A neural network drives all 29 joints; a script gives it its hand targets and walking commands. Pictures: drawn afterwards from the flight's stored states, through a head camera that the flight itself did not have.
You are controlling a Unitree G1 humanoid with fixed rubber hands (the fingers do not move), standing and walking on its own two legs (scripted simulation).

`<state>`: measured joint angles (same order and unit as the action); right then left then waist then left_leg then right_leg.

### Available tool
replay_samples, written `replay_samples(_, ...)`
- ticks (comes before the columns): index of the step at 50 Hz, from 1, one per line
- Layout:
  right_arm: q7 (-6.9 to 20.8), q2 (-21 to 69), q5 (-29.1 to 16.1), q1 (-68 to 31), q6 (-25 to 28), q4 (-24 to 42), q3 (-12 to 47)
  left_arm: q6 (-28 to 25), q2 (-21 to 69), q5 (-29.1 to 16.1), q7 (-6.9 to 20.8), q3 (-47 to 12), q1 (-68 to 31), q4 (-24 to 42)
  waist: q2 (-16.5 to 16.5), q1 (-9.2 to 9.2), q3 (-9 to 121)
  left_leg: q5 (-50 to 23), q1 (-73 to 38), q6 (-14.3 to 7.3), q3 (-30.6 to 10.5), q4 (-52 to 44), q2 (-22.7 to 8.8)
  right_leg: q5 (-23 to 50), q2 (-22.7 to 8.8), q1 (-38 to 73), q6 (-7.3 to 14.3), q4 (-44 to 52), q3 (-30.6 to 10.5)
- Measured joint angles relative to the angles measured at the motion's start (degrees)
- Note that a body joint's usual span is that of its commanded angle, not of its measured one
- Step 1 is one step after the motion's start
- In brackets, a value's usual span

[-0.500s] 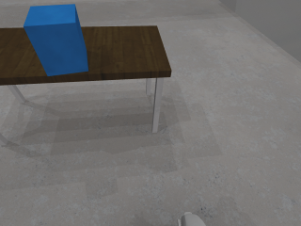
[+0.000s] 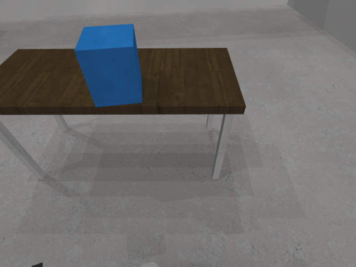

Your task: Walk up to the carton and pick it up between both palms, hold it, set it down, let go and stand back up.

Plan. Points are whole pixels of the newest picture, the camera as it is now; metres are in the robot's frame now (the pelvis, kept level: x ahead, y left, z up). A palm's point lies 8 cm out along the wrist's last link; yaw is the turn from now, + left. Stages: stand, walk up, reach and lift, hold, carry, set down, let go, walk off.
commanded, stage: walk up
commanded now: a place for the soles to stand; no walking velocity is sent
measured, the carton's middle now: (114, 66) +0.87 +0.29 +0.01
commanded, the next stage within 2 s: none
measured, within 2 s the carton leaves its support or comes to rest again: neither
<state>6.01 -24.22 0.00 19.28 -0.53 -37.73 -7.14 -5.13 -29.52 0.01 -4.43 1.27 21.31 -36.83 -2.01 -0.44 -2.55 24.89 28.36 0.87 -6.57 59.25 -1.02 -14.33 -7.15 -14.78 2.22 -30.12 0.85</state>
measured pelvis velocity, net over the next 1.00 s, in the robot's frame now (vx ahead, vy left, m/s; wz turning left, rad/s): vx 0.22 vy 0.10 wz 0.04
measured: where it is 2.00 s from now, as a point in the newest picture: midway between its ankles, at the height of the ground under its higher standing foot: (143, 249)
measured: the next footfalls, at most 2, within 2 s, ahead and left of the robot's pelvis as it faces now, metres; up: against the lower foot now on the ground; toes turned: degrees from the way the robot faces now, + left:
left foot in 0.06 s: +0.12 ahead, +0.18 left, +0.00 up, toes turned -2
right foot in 0.40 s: +0.20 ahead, -0.11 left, +0.00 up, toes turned +0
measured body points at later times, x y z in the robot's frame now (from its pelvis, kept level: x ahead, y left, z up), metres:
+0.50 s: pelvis +0.12 +0.04 -0.02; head +0.11 +0.02 +0.43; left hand +0.19 +0.39 -0.07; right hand +0.19 -0.28 -0.12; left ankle +0.10 +0.18 -0.69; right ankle +0.16 -0.11 -0.73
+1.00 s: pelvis +0.22 +0.10 -0.01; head +0.24 +0.10 +0.44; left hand +0.30 +0.45 -0.07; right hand +0.29 -0.23 -0.10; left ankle +0.24 +0.23 -0.73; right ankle +0.30 -0.05 -0.72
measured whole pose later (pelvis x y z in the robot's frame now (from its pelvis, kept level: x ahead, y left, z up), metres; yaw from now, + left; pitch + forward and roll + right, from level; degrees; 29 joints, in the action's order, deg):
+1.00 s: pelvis +0.22 +0.10 -0.01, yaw +2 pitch +0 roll -2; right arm 4.7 -24.4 0.0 21.8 0.0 -38.2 -6.4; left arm -6.4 -31.0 0.0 -2.1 1.4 24.3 -37.0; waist -2.4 -3.4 -2.1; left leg 19.7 20.9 -0.7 -2.6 40.9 -1.5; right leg -20.7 -2.9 -25.5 1.7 -40.5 1.7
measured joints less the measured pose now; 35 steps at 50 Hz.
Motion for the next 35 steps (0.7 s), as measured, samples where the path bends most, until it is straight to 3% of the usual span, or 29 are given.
replay_samples(3, 0.21, -0.12, 0.00, 0.45, 0.06, -0.03, -0.55, -0.52, -1.88, 0.00, 0.58, 0.01, -1.38, -0.08, -0.07, -0.44, 0.31, -4.07, -3.02, 0.13, 0.15, -16.48, -3.33, -3.64, -0.71, -3.15, 0.23, -5.99, 0.00)
replay_samples(4, 0.14, -0.05, 0.01, 0.47, 0.08, -0.16, -0.56, -0.07, -2.49, 0.00, 0.60, 0.06, -1.80, -0.18, 0.73, -0.73, -0.57, -7.41, -2.98, 0.67, 0.69, -15.99, -2.57, -6.50, -1.47, -4.57, 0.98, -10.62, -0.81)
replay_samples(6, -0.23, -0.02, 0.01, 1.08, 0.08, -0.36, 0.16, 1.43, -1.82, -0.01, 0.59, 0.08, -1.77, -0.36, 1.59, -1.25, -1.14, -6.13, -2.77, 1.05, 2.11, -11.85, -1.66, -12.73, -0.40, -8.75, 1.06, -22.90, -1.87)
replay_samples(8, -0.52, -0.05, 0.01, 2.48, 0.08, -0.77, 1.12, 2.08, -0.46, 0.00, 0.69, 0.07, -1.91, -0.25, 1.58, -2.35, 0.10, -4.88, -3.77, 1.03, 2.09, -13.52, -1.42, -13.79, 2.79, -13.40, 1.00, -32.64, -1.94)
replay_samples(10, -0.92, -0.06, 0.00, 3.31, 0.08, -0.76, 0.99, 1.49, 0.28, 0.00, 1.17, 0.08, -2.24, -0.16, 1.78, -3.04, 0.32, -5.43, -6.13, 0.56, 2.15, -18.02, -0.89, -13.14, 4.01, -16.52, 0.54, -35.34, -1.64)
replay_samples(14, -1.18, -0.02, 0.01, 3.69, 0.24, -0.74, 0.60, -0.03, -0.38, -0.01, 1.91, 0.11, -1.85, -0.16, 1.76, -3.13, 0.43, -8.74, -9.06, -0.67, 2.24, -23.13, -0.44, -12.67, 3.98, -18.57, -0.40, -27.92, -1.25)
replay_samples(20, -1.18, -0.04, 0.01, 3.60, 0.34, -0.64, 0.66, -1.36, -1.15, -0.01, 2.43, 0.12, 0.41, -0.18, 1.48, -3.02, 0.60, -2.43, -10.13, -0.72, 2.29, -17.80, 0.40, -4.18, 4.33, -8.62, -0.98, -8.33, -0.48)
replay_samples(23, -1.24, -0.09, 0.02, 3.46, 0.21, -0.68, 1.21, -1.63, -0.24, -0.01, 2.42, 0.11, 2.61, -0.25, -0.72, -2.08, -0.31, 2.40, -8.63, -1.35, 1.89, -5.27, 0.33, -3.14, 4.93, -5.91, -3.39, -11.82, 0.26)
replay_samples(26, -1.26, -0.16, 0.01, 2.57, 0.16, -0.60, 1.54, -1.51, 0.13, -0.01, 2.42, 0.12, 4.74, -0.21, -1.62, -1.40, -0.31, 3.25, -4.99, -1.35, 1.81, 1.88, 0.24, -5.70, 4.05, -2.28, -1.84, -10.90, 0.31)
replay_samples(33, -1.11, -0.23, 0.00, 1.46, 0.20, -0.56, 0.33, -1.39, -3.12, 0.00, 2.43, 0.12, 5.48, -0.18, -1.80, -0.39, 0.08, -2.19, -2.14, -1.35, 1.74, -12.73, -2.11, -7.67, 2.19, -0.46, -2.06, -9.91, 0.40)
replay_samples(35, -1.09, -0.22, 0.01, 1.43, 0.64, -0.58, 0.09, -0.69, -3.89, 0.00, 2.43, 0.11, 5.12, -0.28, -0.84, -0.40, -0.27, -8.28, -2.56, -1.14, 2.69, -14.80, -1.45, -9.18, 1.26, -1.84, -1.20, -13.39, -0.23)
